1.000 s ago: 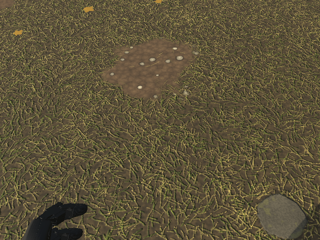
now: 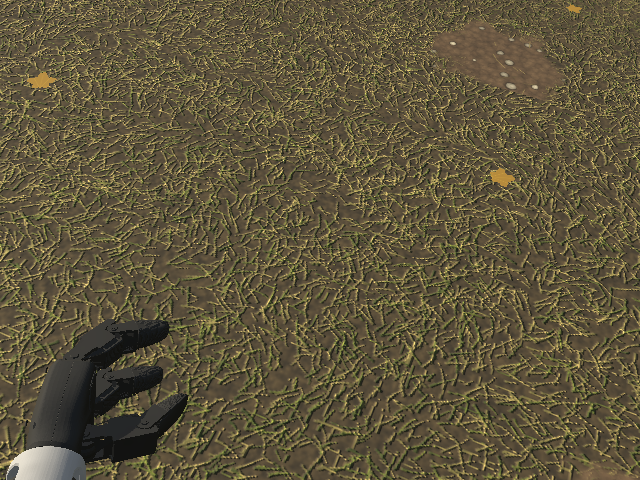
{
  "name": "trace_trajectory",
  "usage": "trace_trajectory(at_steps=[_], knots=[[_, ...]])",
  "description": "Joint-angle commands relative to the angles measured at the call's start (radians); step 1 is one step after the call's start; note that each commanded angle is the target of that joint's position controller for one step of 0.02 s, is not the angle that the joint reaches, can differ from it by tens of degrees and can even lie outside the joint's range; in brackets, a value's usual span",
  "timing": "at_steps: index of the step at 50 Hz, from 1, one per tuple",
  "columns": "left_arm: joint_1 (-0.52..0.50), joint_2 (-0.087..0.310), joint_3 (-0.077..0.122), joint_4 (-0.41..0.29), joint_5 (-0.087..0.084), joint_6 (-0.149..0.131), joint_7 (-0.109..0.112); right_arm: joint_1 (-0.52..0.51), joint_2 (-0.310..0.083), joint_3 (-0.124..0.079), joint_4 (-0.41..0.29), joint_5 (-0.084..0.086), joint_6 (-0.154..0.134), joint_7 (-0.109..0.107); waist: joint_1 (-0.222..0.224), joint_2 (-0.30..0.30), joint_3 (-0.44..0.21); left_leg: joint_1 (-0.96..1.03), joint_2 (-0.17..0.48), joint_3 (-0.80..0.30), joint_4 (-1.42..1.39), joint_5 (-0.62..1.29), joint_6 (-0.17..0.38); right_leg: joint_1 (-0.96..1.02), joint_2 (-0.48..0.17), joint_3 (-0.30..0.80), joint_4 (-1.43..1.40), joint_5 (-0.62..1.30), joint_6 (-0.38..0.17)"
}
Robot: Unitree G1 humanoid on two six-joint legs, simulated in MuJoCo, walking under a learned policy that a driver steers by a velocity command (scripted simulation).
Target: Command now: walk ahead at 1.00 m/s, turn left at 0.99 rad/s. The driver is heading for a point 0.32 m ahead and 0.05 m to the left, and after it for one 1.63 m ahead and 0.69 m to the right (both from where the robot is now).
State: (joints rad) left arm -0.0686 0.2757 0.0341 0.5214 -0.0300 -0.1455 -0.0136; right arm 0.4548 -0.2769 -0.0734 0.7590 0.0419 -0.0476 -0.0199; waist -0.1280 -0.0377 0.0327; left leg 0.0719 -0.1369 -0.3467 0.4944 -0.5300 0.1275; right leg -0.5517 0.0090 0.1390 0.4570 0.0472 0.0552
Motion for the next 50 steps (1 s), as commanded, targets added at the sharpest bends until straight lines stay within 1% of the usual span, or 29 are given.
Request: trace_trajectory(at_steps=[1, 2, 3, 4, 5, 6, 7, 9, 11, 13, 15, 19, 20, 21, 22, 23, 24, 25, 27, 30, 34, 40, 41, 42, 43, 44, 45, 46, 50], knots=[[0.440, 0.208, 0.101, 0.010, -0.020, -0.002, 0.027, -0.140, -0.107, -0.019, -0.089, -0.050, 0.001, 0.012, 0.329, 0.165, -0.317, -0.364, 0.127, -0.049, 0.454, 0.679, -0.013, 0.796, -0.109, 0.026, 0.166, -0.204, -0.065], [0.519, 0.287, 0.106, 0.044, 0.031, 0.000, 0.014, 0.087, 0.051, 0.026, -0.122, -0.006, -0.005, 0.022, 0.191, -0.335, -0.525, -0.728, -0.015, 0.057, 0.846, -0.035, -0.063, 1.176, -0.404, 0.620, -0.012, -0.663, -0.253], [0.490, 0.220, 0.096, 0.039, 0.033, 0.003, -0.004, 0.059, -0.028, 0.037, -0.122, 0.043, -0.001, 0.012, 0.211, -0.423, -0.476, -0.880, 0.098, 0.123, 0.985, 0.027, -0.064, 1.126, -0.446, 0.855, -0.150, -1.001, -0.251], [0.425, 0.141, 0.082, 0.021, 0.027, 0.014, 0.007, -0.077, -0.113, 0.018, -0.128, 0.027, 0.005, 0.008, 0.251, -0.269, -0.301, -0.923, 0.136, 0.175, 1.000, 0.124, -0.069, 0.977, -0.390, 0.685, -0.176, -0.917, -0.210], [0.388, 0.127, 0.074, 0.040, 0.041, 0.029, 0.012, -0.173, -0.147, 0.007, -0.142, -0.002, 0.007, 0.007, 0.246, -0.071, -0.173, -0.891, 0.166, 0.204, 0.966, 0.170, -0.078, 0.821, -0.343, 0.498, -0.176, -0.640, -0.190], [0.357, 0.122, 0.071, 0.060, 0.057, 0.038, 0.014, -0.257, -0.144, 0.001, -0.171, -0.028, 0.005, 0.011, 0.229, 0.020, -0.067, -0.854, 0.198, 0.213, 0.915, 0.187, -0.085, 0.671, -0.310, 0.344, -0.167, -0.342, -0.187], [0.335, 0.105, 0.062, 0.082, 0.068, 0.034, 0.014, -0.270, -0.118, 0.001, -0.187, -0.030, 0.007, 0.018, 0.190, 0.003, -0.024, -0.785, 0.221, 0.205, 0.874, 0.181, -0.091, 0.550, -0.276, 0.253, -0.165, -0.105, -0.199], [0.320, 0.049, 0.036, 0.134, 0.049, 0.021, -0.004, -0.260, -0.060, 0.013, -0.193, -0.013, 0.011, 0.017, 0.137, -0.031, -0.006, -0.727, 0.214, 0.212, 0.764, 0.102, -0.099, 0.456, -0.239, 0.137, -0.167, 0.246, -0.220], [0.309, 0.090, 0.041, 0.174, 0.027, 0.010, -0.013, -0.270, -0.014, 0.035, -0.197, -0.027, 0.006, 0.022, 0.104, -0.030, 0.011, -0.702, 0.199, 0.232, 0.564, 0.102, -0.116, 0.404, -0.257, 0.097, -0.196, 0.419, -0.260], [0.264, 0.175, 0.063, 0.176, 0.005, 0.020, -0.009, -0.300, -0.020, 0.047, -0.192, -0.051, -0.016, 0.041, 0.098, -0.034, -0.018, -0.566, 0.186, 0.294, 0.325, 0.310, -0.118, 0.338, -0.207, 0.018, -0.221, 0.423, -0.254], [0.306, 0.218, 0.077, 0.193, -0.011, 0.034, 0.000, -0.368, -0.050, 0.042, -0.191, -0.054, -0.037, 0.065, 0.125, -0.035, -0.047, -0.420, 0.130, 0.306, 0.161, 0.519, -0.118, 0.317, -0.175, 0.001, -0.222, 0.333, -0.223], [0.346, 0.214, 0.073, 0.206, -0.010, 0.044, 0.013, -0.336, -0.142, 0.004, -0.165, -0.079, -0.042, 0.048, 0.065, -0.028, -0.101, -0.186, 0.118, 0.290, -0.029, 0.712, -0.065, 0.341, -0.133, 0.019, -0.038, 0.286, -0.132], [0.352, 0.185, 0.063, 0.190, -0.001, 0.046, 0.014, -0.280, -0.192, -0.012, -0.160, -0.090, -0.040, 0.032, 0.037, 0.005, -0.151, -0.051, 0.197, 0.247, -0.018, 0.928, -0.041, 0.265, -0.068, -0.003, 0.116, 0.148, -0.088], [0.421, 0.098, 0.031, 0.167, 0.018, 0.054, 0.015, -0.207, -0.253, -0.019, -0.170, -0.119, -0.024, 0.011, 0.038, 0.220, -0.299, 0.195, 0.495, 0.025, 0.055, 1.380, 0.072, 0.055, 0.021, -0.064, 0.469, -0.457, -0.022], [0.594, 0.102, 0.024, 0.196, -0.002, 0.072, 0.020, -0.211, -0.216, -0.008, -0.184, -0.108, 0.003, 0.015, 0.075, 0.330, -0.497, 0.258, 0.640, -0.133, 0.067, 1.365, 0.193, -0.010, 0.019, -0.026, 0.700, -0.801, -0.005], [0.571, 0.181, 0.048, 0.206, -0.010, 0.096, 0.025, -0.247, -0.169, -0.001, -0.186, -0.074, 0.020, 0.020, 0.076, 0.221, -0.436, 0.160, 0.571, -0.082, 0.017, 1.151, 0.177, -0.049, -0.023, -0.020, 0.786, -0.747, 0.011], [0.502, 0.185, 0.056, 0.186, -0.012, 0.116, 0.033, -0.290, -0.137, 0.007, -0.177, -0.053, 0.026, 0.021, 0.090, 0.176, -0.319, 0.072, 0.525, -0.008, -0.030, 0.964, 0.149, -0.120, -0.049, -0.059, 0.803, -0.685, 0.022], [0.483, 0.172, 0.059, 0.184, -0.006, 0.140, 0.045, -0.343, -0.113, 0.013, -0.166, -0.048, 0.028, 0.020, 0.115, 0.147, -0.235, -0.042, 0.489, 0.048, -0.084, 0.839, 0.131, -0.124, -0.077, -0.075, 0.799, -0.632, 0.041], [0.502, 0.146, 0.063, 0.175, 0.004, 0.186, 0.059, -0.434, -0.115, 0.007, -0.159, -0.069, 0.027, 0.019, 0.172, 0.187, -0.152, -0.269, 0.449, 0.158, -0.185, 0.674, 0.121, -0.022, -0.103, -0.097, 0.808, -0.546, 0.068], [0.454, 0.112, 0.063, 0.134, 0.010, 0.207, 0.060, -0.472, -0.105, -0.002, -0.139, -0.076, 0.012, 0.003, 0.182, 0.164, -0.123, -0.342, 0.449, 0.277, -0.241, 0.588, 0.125, 0.014, -0.129, -0.113, 0.713, -0.439, 0.065], [0.354, 0.091, 0.052, 0.083, 0.014, 0.204, 0.025, -0.472, -0.142, -0.022, -0.111, -0.064, 0.017, -0.014, 0.160, 0.139, -0.138, -0.320, 0.461, 0.394, -0.232, 0.584, 0.105, 0.115, -0.141, -0.145, 0.468, -0.303, 0.020], [0.333, 0.147, 0.082, 0.051, 0.018, 0.232, -0.006, -0.430, -0.176, -0.046, -0.064, -0.013, 0.033, 0.014, 0.176, 0.107, -0.123, -0.261, 0.471, 0.490, -0.057, 0.477, -0.012, 0.284, -0.072, -0.227, 0.145, -0.266, -0.084], [0.379, 0.187, 0.101, 0.065, 0.028, 0.231, 0.006, -0.380, -0.141, -0.041, -0.039, -0.013, 0.040, 0.020, 0.184, 0.018, -0.106, -0.322, 0.410, 0.535, 0.085, 0.358, -0.075, 0.362, -0.065, -0.166, 0.049, -0.156, -0.128], [0.411, 0.331, 0.136, 0.049, 0.027, 0.223, 0.028, -0.341, -0.105, -0.034, -0.051, -0.050, 0.048, 0.023, 0.155, -0.310, -0.067, -0.588, 0.269, 0.625, 0.422, -0.021, -0.184, 0.491, -0.292, 0.180, -0.053, 0.295, -0.238], [0.376, 0.367, 0.131, 0.009, 0.059, 0.191, 0.021, -0.443, -0.109, -0.028, -0.113, -0.076, 0.050, 0.009, 0.173, -0.321, -0.102, -0.786, 0.139, 0.417, 0.631, -0.155, -0.218, 0.479, -0.372, 0.445, -0.110, 0.196, -0.402], [0.375, 0.325, 0.124, 0.013, 0.060, 0.163, 0.008, -0.495, -0.144, -0.038, -0.117, -0.063, 0.052, 0.000, 0.203, -0.177, -0.126, -0.820, 0.142, 0.316, 0.708, -0.095, -0.195, 0.490, -0.348, 0.377, -0.138, 0.097, -0.391], [0.346, 0.305, 0.119, 0.018, 0.043, 0.147, 0.010, -0.490, -0.137, -0.039, -0.119, -0.046, 0.048, -0.007, 0.171, -0.130, -0.111, -0.832, 0.150, 0.280, 0.688, 0.004, -0.170, 0.481, -0.302, 0.322, -0.138, 0.030, -0.342], [0.297, 0.266, 0.109, 0.009, 0.021, 0.148, 0.019, -0.459, -0.145, -0.043, -0.095, -0.051, 0.046, -0.015, 0.142, -0.073, -0.113, -0.830, 0.166, 0.262, 0.658, 0.075, -0.163, 0.478, -0.269, 0.279, -0.121, -0.005, -0.296], [0.235, 0.225, 0.092, -0.032, 0.023, 0.171, 0.052, -0.417, -0.126, -0.039, -0.067, -0.050, 0.031, -0.008, 0.112, -0.075, -0.175, -0.707, 0.114, 0.249, 0.518, 0.204, -0.188, 0.430, -0.191, 0.219, -0.080, 0.094, -0.261]])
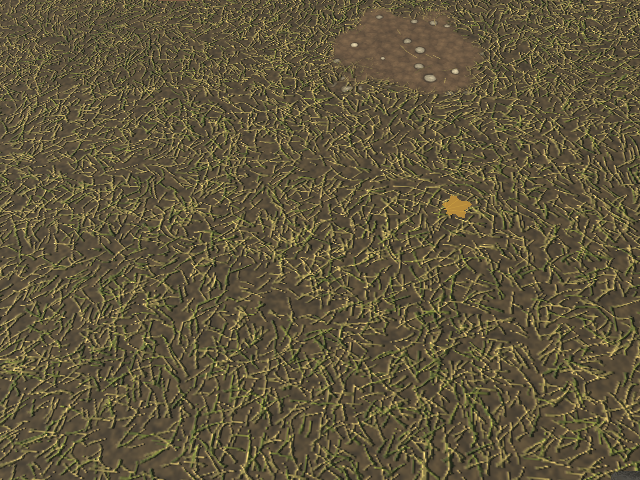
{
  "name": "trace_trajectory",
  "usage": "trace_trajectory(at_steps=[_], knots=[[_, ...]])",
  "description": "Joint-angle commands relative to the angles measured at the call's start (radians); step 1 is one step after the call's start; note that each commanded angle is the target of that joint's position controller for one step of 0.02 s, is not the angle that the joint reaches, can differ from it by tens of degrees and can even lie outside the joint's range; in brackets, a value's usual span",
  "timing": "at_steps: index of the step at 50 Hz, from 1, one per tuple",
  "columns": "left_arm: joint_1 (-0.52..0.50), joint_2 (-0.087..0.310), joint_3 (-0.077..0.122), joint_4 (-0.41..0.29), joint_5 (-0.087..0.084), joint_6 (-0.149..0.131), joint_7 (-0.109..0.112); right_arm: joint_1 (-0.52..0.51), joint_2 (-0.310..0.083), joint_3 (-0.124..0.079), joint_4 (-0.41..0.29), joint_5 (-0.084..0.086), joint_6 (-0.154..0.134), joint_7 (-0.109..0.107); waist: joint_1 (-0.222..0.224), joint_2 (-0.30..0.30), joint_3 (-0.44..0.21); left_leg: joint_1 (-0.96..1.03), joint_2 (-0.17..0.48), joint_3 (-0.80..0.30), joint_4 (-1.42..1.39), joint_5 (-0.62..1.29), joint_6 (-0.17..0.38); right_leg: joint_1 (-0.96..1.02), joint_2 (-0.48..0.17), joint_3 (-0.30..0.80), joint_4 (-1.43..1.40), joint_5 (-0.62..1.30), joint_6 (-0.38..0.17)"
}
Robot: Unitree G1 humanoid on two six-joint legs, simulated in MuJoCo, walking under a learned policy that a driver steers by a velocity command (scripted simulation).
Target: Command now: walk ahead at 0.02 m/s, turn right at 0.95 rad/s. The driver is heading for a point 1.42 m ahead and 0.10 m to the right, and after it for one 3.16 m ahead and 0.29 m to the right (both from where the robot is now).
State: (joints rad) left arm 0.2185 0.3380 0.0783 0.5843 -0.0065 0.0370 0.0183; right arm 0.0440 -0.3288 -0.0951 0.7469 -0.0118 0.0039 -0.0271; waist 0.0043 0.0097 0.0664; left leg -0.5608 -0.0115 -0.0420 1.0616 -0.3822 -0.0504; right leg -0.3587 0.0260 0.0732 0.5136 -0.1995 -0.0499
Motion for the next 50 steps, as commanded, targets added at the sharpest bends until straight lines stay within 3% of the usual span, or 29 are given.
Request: trace_trajectory(at_steps=[1, 4, 9, 12, 13, 14, 15, 16, 17, 19, 21, 23, 26, 28, 30, 32, 33, 34, 35, 36, 37, 38, 40, 44, 46, 49, 50], knots=[[-0.042, 0.169, 0.051, -0.096, -0.004, -0.009, 0.024, -0.016, -0.061, -0.011, -0.054, 0.008, -0.022, 0.002, -0.013, -0.117, -0.210, -0.063, -0.026, -0.062, -0.114, 0.067, -0.018, 0.243, -0.199, 0.297, -0.130, 0.329, -0.156], [-0.047, 0.185, 0.059, -0.107, -0.010, 0.001, 0.030, -0.030, -0.049, -0.002, -0.051, 0.015, -0.023, 0.012, -0.003, -0.140, -0.204, 0.000, -0.056, -0.082, -0.261, 0.083, -0.030, 0.211, -0.177, 0.354, -0.121, 0.230, -0.152], [-0.065, 0.184, 0.064, -0.122, -0.012, 0.011, 0.018, -0.010, -0.081, -0.011, -0.048, 0.021, -0.033, 0.029, 0.005, -0.198, -0.185, 0.121, -0.075, -0.105, -0.429, 0.070, -0.012, 0.165, -0.149, 0.477, -0.107, 0.175, -0.135], [-0.109, 0.164, 0.058, -0.134, -0.023, 0.017, 0.014, 0.074, -0.106, -0.029, -0.027, 0.022, -0.043, 0.034, -0.040, -0.189, -0.183, 0.325, -0.035, -0.087, -0.686, 0.218, 0.022, 0.091, -0.082, 0.488, -0.044, 0.105, -0.081], [-0.060, 0.111, 0.043, -0.130, -0.020, 0.020, 0.011, 0.094, -0.158, -0.043, -0.027, 0.012, -0.038, 0.028, -0.015, -0.067, -0.221, 0.465, 0.129, -0.207, -0.740, 0.240, 0.081, -0.003, -0.012, 0.408, 0.088, -0.158, -0.033], [0.007, 0.070, 0.032, -0.139, -0.022, 0.017, 0.007, 0.051, -0.219, -0.048, -0.038, -0.009, -0.022, 0.019, 0.054, 0.225, -0.185, 0.524, 0.325, -0.449, -0.782, 0.353, 0.222, -0.210, 0.150, 0.176, 0.295, -0.431, 0.025], [0.007, 0.168, 0.058, -0.134, -0.009, 0.004, 0.003, 0.036, -0.173, -0.041, -0.054, -0.033, -0.027, 0.017, 0.038, 0.235, -0.152, 0.446, 0.415, -0.530, -0.801, 0.344, 0.308, -0.271, 0.065, 0.140, 0.515, -0.405, 0.069], [0.005, 0.217, 0.075, -0.112, -0.014, 0.004, -0.001, -0.014, -0.115, -0.024, -0.078, -0.025, -0.027, 0.007, 0.042, 0.168, -0.126, 0.410, 0.366, -0.416, -0.791, 0.297, 0.292, -0.266, 0.018, 0.114, 0.597, -0.326, 0.085], [0.010, 0.207, 0.077, -0.090, -0.015, 0.011, 0.000, -0.050, -0.083, -0.016, -0.089, -0.013, -0.021, -0.004, 0.043, 0.127, -0.098, 0.387, 0.290, -0.302, -0.783, 0.235, 0.249, -0.267, 0.000, 0.094, 0.640, -0.255, 0.099], [0.018, 0.156, 0.059, -0.090, -0.013, 0.018, -0.006, 0.011, -0.102, -0.014, -0.083, 0.014, -0.020, -0.025, 0.006, 0.145, -0.116, 0.467, 0.267, -0.237, -0.832, 0.020, 0.213, -0.372, -0.038, 0.024, 0.735, -0.136, 0.111], [-0.032, 0.098, 0.028, -0.110, -0.009, -0.002, -0.015, 0.143, -0.116, -0.013, -0.053, 0.019, -0.030, -0.017, -0.055, 0.129, -0.125, 0.506, 0.250, -0.256, -0.873, -0.196, 0.218, -0.401, -0.050, -0.025, 0.698, -0.137, 0.107], [-0.056, 0.051, 0.004, -0.111, -0.006, -0.027, -0.018, 0.220, -0.115, -0.008, -0.033, 0.013, -0.045, 0.000, -0.086, 0.115, -0.109, 0.511, 0.258, -0.287, -0.903, -0.271, 0.241, -0.388, -0.045, -0.013, 0.601, -0.159, 0.102], [-0.091, 0.036, -0.011, -0.111, -0.002, -0.073, -0.019, 0.207, -0.134, -0.005, -0.038, 0.026, -0.055, 0.013, -0.067, 0.132, -0.056, 0.413, 0.243, -0.262, -0.936, -0.172, 0.259, -0.253, -0.063, -0.059, 0.356, -0.137, 0.096], [-0.072, 0.028, -0.015, -0.093, -0.009, -0.100, -0.020, 0.187, -0.154, -0.008, -0.047, 0.037, -0.056, 0.021, -0.041, 0.162, -0.033, 0.291, 0.204, -0.222, -0.926, -0.097, 0.256, -0.073, -0.028, -0.090, 0.184, -0.156, 0.098], [-0.046, 0.034, -0.013, -0.082, -0.022, -0.121, -0.024, 0.205, -0.165, -0.008, -0.043, 0.049, -0.054, 0.029, -0.015, 0.167, -0.016, 0.237, 0.206, -0.243, -0.878, -0.085, 0.264, 0.039, -0.007, -0.095, 0.034, -0.166, 0.091], [0.042, 0.045, -0.002, -0.042, -0.034, -0.130, -0.019, 0.195, -0.118, 0.009, -0.056, 0.054, -0.049, 0.033, 0.047, 0.111, -0.029, 0.114, 0.175, -0.248, -0.779, -0.072, 0.227, 0.274, -0.018, -0.106, -0.146, 0.008, 0.062], [0.147, 0.066, 0.011, -0.016, -0.035, -0.129, -0.009, 0.170, -0.061, 0.025, -0.075, 0.049, -0.059, 0.038, 0.103, 0.085, -0.084, -0.028, 0.126, -0.221, -0.658, -0.081, 0.181, 0.484, -0.075, -0.063, -0.128, 0.000, 0.049], [0.307, 0.118, 0.026, 0.006, -0.019, -0.124, 0.002, 0.128, 0.043, 0.056, -0.107, 0.040, -0.074, 0.047, 0.175, -0.084, -0.186, -0.198, 0.025, -0.109, -0.293, -0.116, 0.111, 0.691, -0.276, 0.172, -0.165, -0.183, 0.013], [0.308, 0.215, 0.049, 0.004, 0.009, -0.118, -0.004, 0.147, 0.055, 0.062, -0.164, 0.061, -0.104, 0.048, 0.140, -0.251, -0.190, -0.436, 0.017, -0.054, -0.083, -0.108, 0.088, 0.707, -0.481, 0.472, -0.225, -0.422, -0.110], [0.284, 0.184, 0.047, 0.010, 0.013, -0.132, -0.011, 0.110, -0.008, 0.051, -0.183, 0.081, -0.109, 0.044, 0.143, -0.215, -0.157, -0.530, 0.094, -0.084, 0.099, -0.064, 0.087, 0.646, -0.501, 0.559, -0.267, -0.602, -0.165], [0.240, 0.117, 0.025, 0.009, 0.008, -0.143, -0.016, 0.101, -0.041, 0.040, -0.177, 0.078, -0.101, 0.046, 0.126, -0.197, -0.082, -0.583, 0.107, -0.093, 0.176, 0.018, 0.088, 0.610, -0.450, 0.465, -0.279, -0.553, -0.138], [0.200, 0.075, 0.009, 0.010, 0.010, -0.147, -0.019, 0.126, -0.040, 0.036, -0.157, 0.062, -0.089, 0.048, 0.096, -0.185, -0.061, -0.564, 0.123, -0.083, 0.219, 0.078, 0.082, 0.558, -0.404, 0.352, -0.287, -0.457, -0.112], [0.142, 0.028, -0.005, 0.025, 0.011, -0.147, -0.021, 0.147, -0.031, 0.033, -0.140, 0.053, -0.065, 0.058, 0.048, -0.159, 0.011, -0.496, 0.146, -0.089, 0.218, 0.171, 0.063, 0.422, -0.343, 0.167, -0.337, -0.250, -0.077], [0.123, 0.021, -0.004, 0.073, 0.028, -0.155, -0.010, 0.107, -0.001, 0.039, -0.145, 0.054, -0.039, 0.064, 0.018, -0.110, 0.081, -0.431, 0.126, -0.052, 0.180, 0.336, 0.039, 0.314, -0.277, -0.105, -0.394, 0.024, -0.046], [0.132, 0.027, -0.003, 0.100, 0.026, -0.156, -0.006, 0.041, 0.006, 0.046, -0.164, 0.048, -0.040, 0.075, 0.027, -0.085, 0.113, -0.369, 0.118, 0.022, 0.046, 0.412, 0.056, 0.288, -0.257, -0.204, -0.423, 0.089, -0.031], [0.174, 0.072, 0.007, 0.142, 0.017, -0.148, 0.000, -0.064, 0.030, 0.060, -0.195, 0.054, -0.051, 0.109, 0.053, -0.048, 0.143, -0.256, 0.100, 0.113, -0.182, 0.447, 0.120, 0.337, -0.265, -0.296, -0.441, 0.244, -0.006], [0.167, 0.101, 0.012, 0.147, 0.018, -0.141, 0.001, -0.077, 0.026, 0.058, -0.204, 0.058, -0.055, 0.117, 0.038, -0.060, 0.135, -0.183, 0.069, 0.157, -0.241, 0.423, 0.147, 0.357, -0.268, -0.326, -0.412, 0.473, 0.000]])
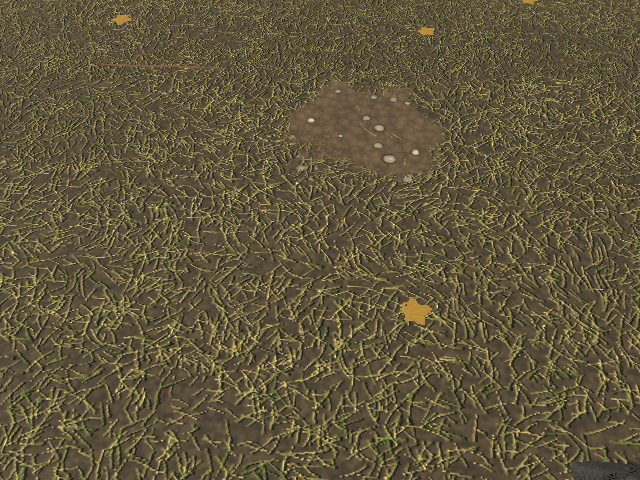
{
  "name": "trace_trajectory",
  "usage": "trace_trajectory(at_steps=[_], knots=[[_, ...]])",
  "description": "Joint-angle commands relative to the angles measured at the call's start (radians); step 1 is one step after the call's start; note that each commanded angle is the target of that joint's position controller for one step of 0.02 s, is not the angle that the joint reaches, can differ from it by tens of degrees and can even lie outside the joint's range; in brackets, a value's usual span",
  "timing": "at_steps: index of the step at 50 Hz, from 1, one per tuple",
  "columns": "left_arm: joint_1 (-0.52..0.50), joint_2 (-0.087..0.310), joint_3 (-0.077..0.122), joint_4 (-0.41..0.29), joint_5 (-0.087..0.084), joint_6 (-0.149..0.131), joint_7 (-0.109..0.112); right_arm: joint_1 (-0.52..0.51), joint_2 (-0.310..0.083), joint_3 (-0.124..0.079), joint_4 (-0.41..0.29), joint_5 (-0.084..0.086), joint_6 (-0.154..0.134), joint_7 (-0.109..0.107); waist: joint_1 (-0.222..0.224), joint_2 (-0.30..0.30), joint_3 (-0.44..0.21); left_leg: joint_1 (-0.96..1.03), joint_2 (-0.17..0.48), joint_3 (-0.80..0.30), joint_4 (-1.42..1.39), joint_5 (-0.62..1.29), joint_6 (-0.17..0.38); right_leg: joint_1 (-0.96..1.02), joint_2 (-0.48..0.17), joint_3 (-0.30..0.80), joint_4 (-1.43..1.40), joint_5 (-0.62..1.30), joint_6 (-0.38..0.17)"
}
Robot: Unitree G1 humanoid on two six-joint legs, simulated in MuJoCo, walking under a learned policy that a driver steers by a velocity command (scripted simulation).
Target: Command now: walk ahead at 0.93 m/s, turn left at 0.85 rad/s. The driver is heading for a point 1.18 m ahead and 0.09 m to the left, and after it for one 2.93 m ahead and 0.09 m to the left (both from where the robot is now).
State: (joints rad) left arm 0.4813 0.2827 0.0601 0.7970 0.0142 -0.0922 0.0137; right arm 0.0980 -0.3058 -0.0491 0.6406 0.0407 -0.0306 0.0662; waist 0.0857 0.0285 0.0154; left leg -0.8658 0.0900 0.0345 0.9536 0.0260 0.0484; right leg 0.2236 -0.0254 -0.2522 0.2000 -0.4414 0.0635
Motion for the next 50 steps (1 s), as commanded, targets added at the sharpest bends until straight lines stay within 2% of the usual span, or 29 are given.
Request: trace_trajectory(at_steps=[1, 3, 4, 5, 6, 7, 8, 9, 10, 12, 13, 17, 20, 24, 26, 27, 28, 29, 30, 31, 32, 33, 34, 35, 38, 41, 43, 48, 50], knots=[[-0.086, 0.194, 0.038, -0.059, -0.002, -0.003, 0.009, -0.134, -0.019, 0.004, -0.106, 0.010, -0.022, 0.025, -0.062, -0.112, 0.151, 0.193, -0.078, 0.127, -0.148, -0.024, 0.072, -0.178, -0.227, -0.010, -0.037, 1.026, -0.112], [-0.109, 0.258, 0.052, -0.062, -0.004, 0.026, 0.016, 0.006, -0.092, -0.031, -0.093, 0.026, -0.011, 0.018, -0.176, -0.216, 0.029, 0.361, -0.158, 0.171, -0.131, -0.165, 0.118, -0.081, -0.257, -0.017, 0.212, 1.553, -0.114], [-0.144, 0.284, 0.060, -0.079, -0.011, 0.033, 0.014, 0.184, -0.162, -0.063, -0.055, 0.027, 0.002, 0.013, -0.270, -0.239, -0.070, 0.594, -0.186, 0.165, -0.128, -0.219, 0.148, -0.139, -0.265, -0.007, 0.430, 1.649, -0.122], [-0.185, 0.280, 0.059, -0.101, -0.022, 0.023, 0.014, 0.434, -0.245, -0.109, 0.015, 0.018, 0.020, -0.003, -0.388, -0.182, -0.176, 0.986, -0.188, 0.079, -0.242, -0.166, 0.193, -0.350, -0.225, 0.010, 0.743, 1.487, -0.103], [-0.160, 0.104, 0.011, -0.111, -0.001, -0.003, 0.008, 0.462, -0.270, -0.107, 0.066, 0.018, 0.037, -0.024, -0.304, 0.084, -0.128, 1.194, -0.070, -0.176, -0.237, -0.238, 0.220, -0.702, -0.061, 0.065, 1.153, 0.196, -0.061], [-0.082, 0.022, -0.028, -0.210, -0.031, -0.056, -0.001, 0.376, -0.317, -0.101, 0.000, -0.007, 0.009, -0.022, -0.157, 0.312, -0.332, 1.406, 0.134, -0.819, -0.514, -0.617, 0.451, -1.033, 0.102, 0.292, 1.452, -0.144, -0.041], [-0.233, 0.140, -0.014, -0.237, -0.045, -0.096, -0.004, 0.389, -0.223, -0.087, -0.019, -0.016, -0.012, -0.023, -0.252, 0.106, -0.336, 1.352, 0.156, -0.937, -0.687, -0.775, 0.382, -1.088, 0.040, 0.431, 1.387, -0.007, -0.087], [-0.306, 0.147, -0.011, -0.268, -0.071, -0.107, -0.002, 0.385, -0.203, -0.080, -0.010, -0.028, -0.034, -0.024, -0.214, 0.010, -0.179, 1.193, 0.148, -0.899, -0.737, -0.738, 0.342, -1.095, 0.018, 0.413, 1.310, 0.048, -0.104], [-0.297, 0.128, -0.016, -0.248, -0.051, -0.105, 0.005, 0.312, -0.184, -0.073, -0.015, -0.031, -0.051, -0.020, -0.137, -0.137, -0.081, 0.992, 0.120, -0.813, -0.736, -0.624, 0.311, -1.019, -0.027, 0.418, 1.215, 0.100, -0.104], [-0.230, 0.126, -0.007, -0.217, -0.021, -0.076, 0.001, 0.194, -0.139, -0.057, -0.043, -0.046, -0.060, -0.029, -0.040, -0.084, -0.001, 0.736, 0.024, -0.643, -0.740, -0.464, 0.308, -0.886, -0.067, 0.433, 1.107, 0.140, -0.075], [-0.226, 0.132, -0.002, -0.212, -0.013, -0.060, -0.001, 0.175, -0.121, -0.051, -0.040, -0.034, -0.058, -0.035, -0.025, -0.059, 0.033, 0.669, -0.005, -0.585, -0.760, -0.421, 0.305, -0.870, -0.077, 0.420, 1.046, 0.142, -0.055], [-0.445, 0.076, -0.020, -0.293, 0.024, -0.047, -0.004, 0.218, -0.105, -0.040, -0.004, -0.007, -0.054, -0.074, -0.089, -0.026, 0.139, 0.427, -0.116, -0.385, -0.774, -0.169, 0.256, -0.772, -0.035, 0.309, 0.688, 0.375, 0.009], [-0.540, 0.018, -0.039, -0.304, 0.006, -0.061, -0.027, 0.307, -0.088, -0.033, 0.055, -0.012, -0.053, -0.080, -0.185, 0.021, 0.097, 0.424, -0.107, -0.295, -0.794, -0.179, 0.195, -0.605, -0.002, 0.233, 0.420, 0.725, 0.000], [-0.645, 0.070, -0.016, -0.335, -0.037, -0.066, -0.043, 0.377, -0.095, -0.030, 0.123, -0.018, -0.050, -0.075, -0.235, 0.066, 0.113, 0.800, 0.006, -0.294, -0.744, 0.024, 0.167, -0.770, 0.000, 0.235, 0.252, 0.669, -0.070], [-0.566, 0.116, 0.010, -0.322, -0.049, -0.064, -0.048, 0.370, -0.124, -0.034, 0.143, -0.044, -0.041, -0.078, -0.170, 0.091, 0.035, 0.985, 0.051, -0.251, -0.625, 0.532, 0.137, -0.751, 0.059, 0.178, 0.272, 0.519, -0.124], [-0.451, 0.154, 0.030, -0.300, -0.063, -0.056, -0.044, 0.354, -0.149, -0.039, 0.147, -0.069, -0.032, -0.078, -0.096, 0.126, -0.051, 1.046, 0.064, -0.227, -0.484, 0.823, 0.127, -0.662, 0.090, 0.158, 0.320, 0.435, -0.153], [-0.250, 0.187, 0.046, -0.254, -0.078, -0.040, -0.037, 0.287, -0.172, -0.042, 0.137, -0.088, -0.023, -0.078, 0.023, 0.151, -0.152, 1.021, 0.068, -0.181, -0.272, 1.026, 0.109, -0.480, 0.090, 0.154, 0.341, 0.423, -0.183], [0.022, 0.205, 0.047, -0.189, -0.071, -0.020, -0.030, 0.197, -0.166, -0.036, 0.100, -0.100, -0.021, -0.085, 0.149, 0.082, -0.282, 0.779, 0.050, -0.159, 0.065, 0.887, 0.093, -0.107, 0.002, 0.277, 0.421, 0.379, -0.220], [0.058, 0.267, 0.056, -0.152, -0.045, -0.028, -0.048, 0.385, 0.000, 0.005, 0.078, -0.080, -0.037, -0.073, -0.003, -0.354, -0.407, 0.311, -0.150, -0.145, 0.508, -0.196, -0.019, 0.291, -0.226, 0.843, 0.351, 0.001, -0.425], [0.098, 0.163, 0.046, -0.136, -0.039, -0.032, -0.053, 0.342, -0.058, 0.019, 0.075, -0.035, -0.067, -0.060, 0.048, -0.371, -0.417, 0.146, -0.186, -0.196, 0.547, -0.439, -0.004, 0.349, -0.261, 1.177, 0.098, -0.241, -0.434], [0.019, 0.120, 0.036, -0.150, -0.017, -0.028, -0.042, 0.194, -0.118, 0.005, 0.032, -0.004, -0.094, -0.052, 0.054, -0.231, -0.225, 0.054, -0.117, -0.230, 0.522, -0.383, 0.025, 0.228, -0.249, 1.073, 0.084, -0.206, -0.387], [-0.018, 0.123, 0.035, -0.157, -0.007, -0.024, -0.046, 0.079, -0.112, 0.016, 0.001, -0.020, -0.117, -0.049, 0.040, -0.050, -0.128, 0.098, -0.097, -0.213, 0.436, -0.350, 0.043, 0.055, -0.202, 0.976, 0.061, -0.053, -0.363], [-0.047, 0.118, 0.030, -0.152, -0.005, -0.024, -0.054, 0.024, -0.082, 0.018, -0.014, -0.039, -0.132, -0.048, -0.005, 0.041, -0.029, 0.123, -0.088, -0.200, 0.349, -0.345, 0.044, -0.091, -0.153, 0.898, 0.037, 0.078, -0.363], [-0.079, 0.101, 0.024, -0.151, -0.002, -0.026, -0.053, 0.048, -0.064, 0.019, -0.013, -0.047, -0.135, -0.047, -0.061, 0.019, -0.009, 0.167, -0.065, -0.208, 0.271, -0.323, 0.035, -0.169, -0.113, 0.830, 0.020, 0.157, -0.369], [-0.083, 0.079, 0.016, -0.135, -0.042, -0.018, -0.045, 0.059, -0.056, 0.017, -0.018, -0.062, -0.121, -0.056, -0.108, -0.025, 0.043, 0.195, -0.045, -0.172, 0.100, -0.328, -0.029, -0.308, -0.061, 0.741, -0.003, 0.277, -0.378], [-0.064, 0.105, 0.025, -0.119, -0.048, -0.011, -0.017, -0.127, -0.019, 0.036, -0.090, -0.067, -0.125, -0.051, -0.059, -0.045, 0.127, 0.289, -0.074, -0.109, -0.193, -0.118, -0.073, -0.527, -0.010, 0.664, -0.044, 0.325, -0.348], [-0.031, 0.115, 0.032, -0.096, -0.050, -0.001, -0.011, -0.193, 0.008, 0.040, -0.116, -0.068, -0.132, -0.043, -0.022, -0.077, 0.117, 0.492, -0.116, -0.089, -0.329, 0.120, -0.075, -0.670, 0.014, 0.637, -0.053, 0.315, -0.297], [0.045, 0.110, 0.040, -0.046, -0.073, 0.020, 0.001, -0.229, -0.094, -0.019, -0.149, -0.017, -0.137, -0.056, -0.025, -0.111, 0.078, 0.595, -0.135, -0.145, -0.505, 0.077, -0.068, -0.442, -0.019, 0.719, 0.081, 0.402, -0.233], [0.004, 0.136, 0.048, -0.060, -0.044, 0.042, -0.003, -0.010, -0.150, -0.057, -0.124, -0.005, -0.140, -0.068, -0.163, -0.140, -0.098, 0.828, -0.090, -0.147, -0.455, -0.030, -0.020, -0.378, -0.003, 0.675, 0.381, 0.691, -0.185]])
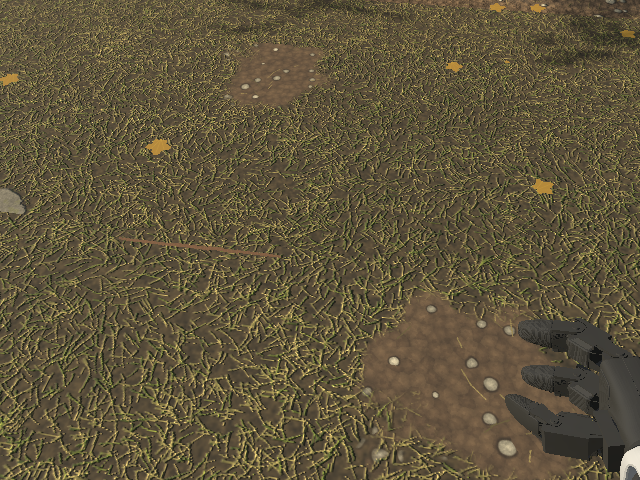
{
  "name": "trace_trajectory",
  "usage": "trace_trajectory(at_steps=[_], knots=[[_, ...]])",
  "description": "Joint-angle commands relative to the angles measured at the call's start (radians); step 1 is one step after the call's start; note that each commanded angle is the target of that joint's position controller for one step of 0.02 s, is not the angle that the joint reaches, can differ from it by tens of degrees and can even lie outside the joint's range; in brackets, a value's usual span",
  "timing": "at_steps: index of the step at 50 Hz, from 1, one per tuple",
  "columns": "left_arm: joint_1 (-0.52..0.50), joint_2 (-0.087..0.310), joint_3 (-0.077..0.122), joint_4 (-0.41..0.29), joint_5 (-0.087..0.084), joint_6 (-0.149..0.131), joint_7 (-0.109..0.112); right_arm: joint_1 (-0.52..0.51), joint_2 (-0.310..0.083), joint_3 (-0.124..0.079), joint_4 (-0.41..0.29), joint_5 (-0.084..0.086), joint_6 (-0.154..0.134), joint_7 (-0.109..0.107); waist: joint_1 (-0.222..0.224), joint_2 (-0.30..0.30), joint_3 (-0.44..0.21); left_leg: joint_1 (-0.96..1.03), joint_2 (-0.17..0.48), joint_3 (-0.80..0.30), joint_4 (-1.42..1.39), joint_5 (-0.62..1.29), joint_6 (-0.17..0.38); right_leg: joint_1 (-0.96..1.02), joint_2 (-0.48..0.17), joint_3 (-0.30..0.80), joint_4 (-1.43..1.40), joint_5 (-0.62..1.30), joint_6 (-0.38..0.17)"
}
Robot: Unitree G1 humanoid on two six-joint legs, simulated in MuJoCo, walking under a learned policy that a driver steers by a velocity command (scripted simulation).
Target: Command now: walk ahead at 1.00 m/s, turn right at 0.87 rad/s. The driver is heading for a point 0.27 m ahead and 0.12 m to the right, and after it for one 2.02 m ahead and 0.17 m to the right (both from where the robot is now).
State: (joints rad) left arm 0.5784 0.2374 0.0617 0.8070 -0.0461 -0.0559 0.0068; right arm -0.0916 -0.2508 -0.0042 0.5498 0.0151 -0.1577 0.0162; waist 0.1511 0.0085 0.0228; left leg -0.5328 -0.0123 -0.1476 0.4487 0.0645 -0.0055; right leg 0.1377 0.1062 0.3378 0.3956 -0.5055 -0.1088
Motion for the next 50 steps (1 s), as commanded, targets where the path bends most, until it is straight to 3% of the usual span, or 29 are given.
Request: trace_trajectory(at_steps=[1, 2, 3, 4, 6, 7, 10, 14, 17, 19, 20, 21, 22, 23, 24, 25, 27, 31, 34, 37, 39, 40, 41, 43, 44, 45, 46, 48, 50], knots=[[-0.139, 0.154, 0.032, -0.110, 0.059, 0.014, -0.001, 0.453, -0.250, -0.115, 0.006, 0.020, 0.003, -0.033, -0.342, -0.086, -0.299, 0.798, 0.161, -0.084, 0.154, -0.273, 0.081, -0.433, -0.108, 0.021, 0.508, 0.667, 0.009], [0.049, -0.018, -0.023, -0.129, 0.005, 0.002, -0.010, 0.550, -0.321, -0.126, 0.056, 0.006, 0.011, -0.012, -0.249, 0.377, -0.528, 1.183, 0.442, -0.665, 0.016, -0.683, 0.276, -0.812, 0.012, -0.093, 0.935, 0.027, 0.068], [0.016, 0.048, -0.030, -0.124, -0.026, 0.006, 0.006, 0.532, -0.224, -0.111, 0.047, 0.011, 0.018, -0.001, -0.271, 0.392, -0.486, 1.133, 0.434, -0.796, -0.094, -0.878, 0.239, -0.942, -0.083, -0.129, 1.064, 0.017, 0.064], [-0.119, 0.126, -0.008, -0.137, -0.017, 0.008, 0.013, 0.477, -0.156, -0.099, 0.046, 0.006, 0.030, -0.012, -0.301, 0.277, -0.308, 0.999, 0.379, -0.610, -0.114, -0.771, 0.188, -1.000, -0.120, -0.171, 1.067, 0.093, 0.060], [-0.292, 0.162, 0.010, -0.188, 0.031, 0.008, 0.013, 0.395, -0.145, -0.093, 0.085, -0.036, 0.055, -0.017, -0.260, 0.037, -0.059, 0.679, 0.332, -0.318, -0.112, -0.130, 0.186, -0.938, -0.179, -0.212, 0.992, 0.142, 0.078], [-0.281, 0.154, 0.020, -0.198, 0.032, 0.020, 0.007, 0.348, -0.127, -0.088, 0.099, -0.049, 0.053, -0.022, -0.205, 0.048, -0.020, 0.562, 0.307, -0.189, -0.104, 0.142, 0.186, -0.857, -0.214, -0.203, 0.938, 0.121, 0.084], [-0.314, 0.087, 0.009, -0.242, 0.006, 0.057, 0.001, 0.200, -0.080, -0.075, 0.127, -0.005, 0.051, -0.018, -0.127, 0.099, 0.085, 0.340, 0.280, 0.025, -0.178, 0.308, 0.167, -0.799, -0.262, -0.266, 0.661, 0.091, 0.101], [-0.190, 0.104, 0.017, -0.200, 0.050, 0.056, -0.054, 0.132, -0.213, -0.112, 0.154, -0.003, 0.060, -0.034, -0.075, 0.074, -0.105, 0.357, 0.273, 0.208, -0.079, 0.488, 0.179, -0.551, -0.216, -0.327, 0.559, 0.561, 0.086], [-0.160, 0.235, 0.071, -0.196, 0.034, 0.095, -0.074, 0.079, -0.224, -0.107, 0.118, 0.043, 0.041, -0.042, -0.036, 0.060, -0.129, 0.452, 0.268, 0.262, 0.121, 0.432, 0.094, -0.557, -0.205, -0.325, 0.581, 0.656, 0.050], [-0.227, 0.257, 0.088, -0.206, 0.014, 0.097, -0.086, 0.085, -0.257, -0.119, 0.086, 0.034, 0.064, -0.032, -0.054, 0.020, -0.064, 0.415, 0.220, 0.330, 0.328, 0.240, 0.031, -0.487, -0.164, -0.422, 0.404, 0.653, 0.040], [-0.058, 0.284, 0.107, -0.145, 0.005, 0.092, -0.085, 0.038, -0.256, -0.120, 0.063, 0.016, 0.068, -0.024, 0.035, -0.014, -0.085, 0.207, 0.217, 0.326, 0.576, 0.178, 0.007, -0.202, -0.120, -0.456, 0.374, 0.658, 0.018], [0.086, 0.279, 0.112, -0.089, 0.004, 0.081, -0.063, -0.007, -0.229, -0.109, 0.064, 0.008, 0.057, -0.008, 0.147, -0.160, -0.046, -0.065, 0.143, 0.309, 0.954, -0.330, -0.027, 0.041, -0.115, -0.418, 0.255, 0.740, -0.034], [-0.082, 0.384, 0.101, -0.141, 0.053, 0.048, -0.037, 0.061, -0.126, -0.066, -0.039, 0.015, 0.054, 0.010, -0.013, -0.557, 0.005, -0.384, -0.076, 0.260, 1.159, -0.727, -0.036, -0.011, -0.271, 0.177, -0.133, 0.391, -0.178], [-0.270, 0.325, 0.076, -0.240, 0.053, 0.026, -0.040, 0.135, -0.164, -0.050, -0.019, 0.035, 0.054, 0.023, -0.093, -0.407, -0.020, -0.381, -0.010, 0.102, 0.987, -0.685, 0.022, -0.112, -0.381, 0.422, -0.230, 0.168, -0.211], [-0.288, 0.273, 0.065, -0.222, 0.048, 0.020, -0.044, 0.173, -0.184, -0.050, 0.051, 0.049, 0.069, 0.038, -0.118, -0.249, -0.020, -0.287, 0.042, 0.071, 0.886, -0.667, 0.043, -0.218, -0.397, 0.387, -0.144, 0.239, -0.208], [-0.280, 0.244, 0.060, -0.198, 0.027, 0.015, -0.043, 0.219, -0.181, -0.050, 0.101, 0.020, 0.084, 0.041, -0.134, -0.092, -0.049, -0.240, 0.085, 0.076, 0.829, -0.679, 0.036, -0.244, -0.380, 0.327, -0.039, 0.279, -0.188], [-0.323, 0.219, 0.042, -0.200, 0.042, 0.005, -0.009, 0.240, -0.225, -0.072, 0.175, 0.013, 0.076, 0.053, -0.117, 0.040, -0.043, -0.199, 0.106, 0.103, 0.611, -0.342, 0.035, -0.343, -0.311, 0.117, 0.131, 0.159, -0.131], [-0.379, 0.215, 0.028, -0.163, 0.059, -0.021, 0.108, 0.139, -0.113, -0.032, 0.128, -0.006, 0.043, 0.093, -0.140, -0.065, -0.045, 0.248, -0.013, 0.120, 0.194, 0.576, -0.025, -0.721, -0.156, -0.318, 0.183, 0.035, 0.003], [-0.498, 0.122, 0.011, -0.166, 0.032, -0.036, 0.117, 0.343, -0.163, -0.058, 0.163, 0.024, 0.116, 0.079, -0.260, -0.090, -0.067, 0.386, 0.026, 0.071, 0.238, 0.533, -0.069, -0.774, -0.210, -0.399, 0.330, 0.010, 0.045], [-0.473, 0.056, 0.009, -0.135, 0.016, -0.025, 0.107, 0.448, -0.106, -0.052, 0.209, 0.018, 0.133, 0.077, -0.269, 0.029, 0.026, 0.250, 0.133, 0.020, -0.039, 0.470, -0.054, -0.585, -0.242, -0.458, 0.614, -0.066, 0.075], [-0.462, 0.033, 0.014, -0.115, 0.046, 0.000, 0.090, 0.751, -0.153, -0.081, 0.330, -0.010, 0.102, 0.078, -0.393, 0.290, -0.017, 0.535, 0.056, 0.120, -0.110, 0.673, 0.020, -0.707, -0.052, -0.564, 1.159, -0.256, 0.106], [-0.297, 0.041, 0.024, -0.194, 0.072, 0.010, 0.081, 0.539, -0.236, -0.083, 0.235, -0.051, 0.077, 0.058, -0.144, 0.501, 0.058, 0.557, 0.056, -0.171, 0.026, 0.815, 0.043, -0.986, 0.008, -0.337, 1.141, -0.155, 0.107], [-0.184, 0.062, 0.014, -0.175, 0.065, 0.005, 0.070, 0.377, -0.287, -0.110, 0.154, -0.049, 0.072, 0.039, -0.077, 0.535, -0.033, 0.678, 0.190, -0.394, 0.040, 0.866, 0.120, -1.133, -0.008, -0.254, 1.215, -0.095, 0.104], [-0.287, 0.130, 0.014, -0.175, 0.077, 0.019, 0.064, 0.304, -0.276, -0.114, 0.089, -0.035, 0.109, 0.008, -0.091, 0.045, -0.280, 0.625, 0.271, -0.583, -0.053, 0.418, 0.151, -1.027, -0.063, -0.137, 1.139, 0.121, 0.095], [-0.311, 0.146, 0.020, -0.192, 0.066, 0.028, 0.071, 0.327, -0.303, -0.129, 0.089, -0.020, 0.119, -0.009, -0.081, 0.084, -0.243, 0.533, 0.275, -0.641, -0.029, 0.590, 0.209, -1.001, -0.073, -0.109, 1.027, 0.127, 0.145], [-0.344, 0.146, 0.012, -0.227, 0.036, 0.041, 0.078, 0.295, -0.309, -0.131, 0.096, -0.035, 0.136, -0.036, -0.080, 0.182, -0.349, 0.625, 0.361, -0.802, -0.048, 0.419, 0.292, -1.042, -0.076, -0.034, 1.026, 0.138, 0.197], [-0.387, 0.170, 0.021, -0.196, 0.036, 0.065, 0.081, 0.319, -0.228, -0.112, 0.106, -0.010, 0.158, -0.044, -0.118, 0.083, -0.352, 0.614, 0.263, -0.695, -0.047, 0.118, 0.264, -0.992, -0.087, -0.023, 0.912, 0.136, 0.218], [-0.503, 0.129, 0.025, -0.194, 0.054, 0.090, 0.083, 0.352, -0.218, -0.107, 0.088, 0.029, 0.180, -0.061, -0.163, 0.012, -0.218, 0.475, 0.129, -0.563, -0.084, -0.254, 0.165, -0.935, -0.047, -0.089, 0.669, 0.186, 0.204], [-0.586, 0.079, 0.019, -0.208, 0.066, 0.080, 0.065, 0.386, -0.240, -0.117, 0.094, 0.033, 0.202, -0.091, -0.197, 0.031, -0.148, 0.400, 0.065, -0.508, -0.107, -0.336, 0.099, -0.862, -0.015, -0.115, 0.519, 0.272, 0.204]])
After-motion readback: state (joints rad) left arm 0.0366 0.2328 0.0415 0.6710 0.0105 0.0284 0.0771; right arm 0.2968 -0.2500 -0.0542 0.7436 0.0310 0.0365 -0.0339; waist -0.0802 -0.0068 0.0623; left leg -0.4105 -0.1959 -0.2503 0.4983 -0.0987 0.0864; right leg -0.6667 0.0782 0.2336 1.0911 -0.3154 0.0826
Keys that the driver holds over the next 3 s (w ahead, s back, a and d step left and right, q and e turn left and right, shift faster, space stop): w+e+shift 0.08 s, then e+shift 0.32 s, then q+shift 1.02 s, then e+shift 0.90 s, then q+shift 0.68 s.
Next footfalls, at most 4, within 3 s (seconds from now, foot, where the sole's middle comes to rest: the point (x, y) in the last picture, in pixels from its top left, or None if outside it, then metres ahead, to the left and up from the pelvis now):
0.02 left None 0.22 0.16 -0.75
0.40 right None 0.42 -0.14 -0.75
0.78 left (406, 414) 0.69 -0.04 -0.90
1.26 right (482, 402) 0.75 -0.22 -0.90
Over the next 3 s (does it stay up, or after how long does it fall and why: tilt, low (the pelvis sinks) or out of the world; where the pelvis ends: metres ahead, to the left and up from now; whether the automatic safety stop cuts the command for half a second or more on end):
stays up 0.79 -0.18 -0.12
